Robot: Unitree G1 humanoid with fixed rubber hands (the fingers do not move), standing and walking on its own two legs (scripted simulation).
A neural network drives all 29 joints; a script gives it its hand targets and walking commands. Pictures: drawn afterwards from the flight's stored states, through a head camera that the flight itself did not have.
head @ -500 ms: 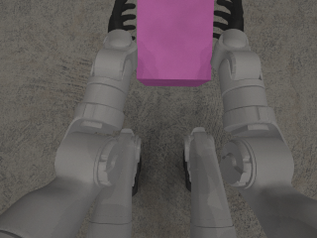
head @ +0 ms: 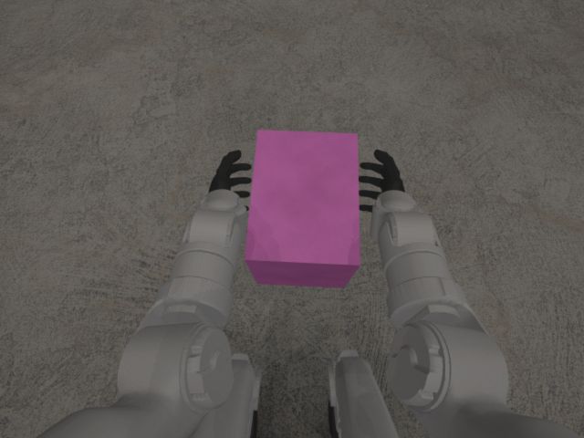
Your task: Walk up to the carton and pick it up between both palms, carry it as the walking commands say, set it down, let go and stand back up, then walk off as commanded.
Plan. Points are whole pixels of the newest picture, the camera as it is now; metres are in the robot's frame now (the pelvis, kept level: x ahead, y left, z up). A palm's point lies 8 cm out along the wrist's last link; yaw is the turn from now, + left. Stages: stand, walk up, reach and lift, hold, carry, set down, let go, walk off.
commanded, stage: reach and lift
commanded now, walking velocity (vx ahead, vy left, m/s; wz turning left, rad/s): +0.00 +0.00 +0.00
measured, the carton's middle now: (303, 214) +0.46 -0.01 -0.05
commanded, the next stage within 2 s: none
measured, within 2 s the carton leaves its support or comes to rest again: neither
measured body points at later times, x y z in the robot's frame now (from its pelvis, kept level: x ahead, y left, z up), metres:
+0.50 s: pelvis +0.03 +0.00 +0.07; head +0.09 +0.00 +0.52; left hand +0.42 +0.11 +0.08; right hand +0.42 -0.13 +0.08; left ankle +0.08 +0.13 -0.59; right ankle +0.10 -0.14 -0.59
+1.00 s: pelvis +0.04 +0.00 +0.11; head +0.01 +0.00 +0.56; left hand +0.40 +0.11 +0.16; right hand +0.40 -0.13 +0.16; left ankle +0.08 +0.13 -0.59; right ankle +0.10 -0.14 -0.59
